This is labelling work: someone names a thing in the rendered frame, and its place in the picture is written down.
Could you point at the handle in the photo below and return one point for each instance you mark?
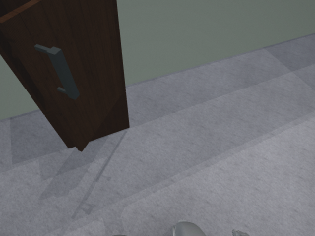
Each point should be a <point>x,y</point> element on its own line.
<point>61,67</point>

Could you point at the cupboard door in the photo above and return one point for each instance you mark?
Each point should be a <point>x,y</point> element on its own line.
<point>85,31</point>

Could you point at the robot right thigh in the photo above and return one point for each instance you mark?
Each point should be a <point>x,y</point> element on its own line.
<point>185,228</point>

